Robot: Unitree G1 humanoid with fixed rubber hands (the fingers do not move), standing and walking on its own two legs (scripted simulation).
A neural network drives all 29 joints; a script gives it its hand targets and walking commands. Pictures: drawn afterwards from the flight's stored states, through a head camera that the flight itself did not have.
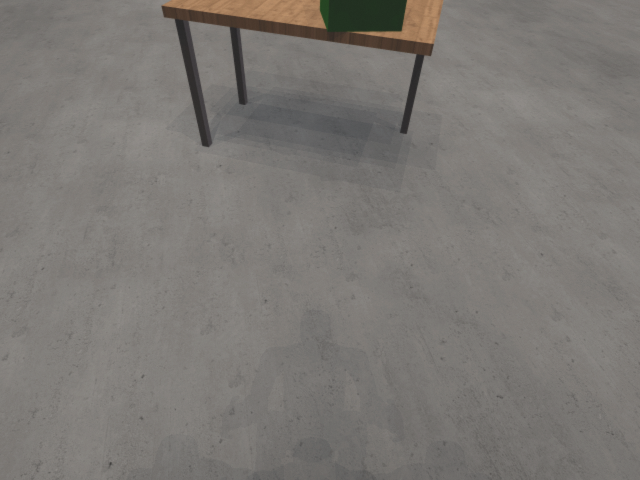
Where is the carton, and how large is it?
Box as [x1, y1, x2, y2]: [320, 0, 406, 31]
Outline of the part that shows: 320,0 320,11 328,31 401,30 406,0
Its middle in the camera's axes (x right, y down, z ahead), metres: +0.16 -0.99 +1.50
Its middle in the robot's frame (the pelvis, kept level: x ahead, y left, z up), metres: +1.80 -0.18 +0.05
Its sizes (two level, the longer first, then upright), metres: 0.292 0.249 0.247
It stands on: a table, 0.70 m high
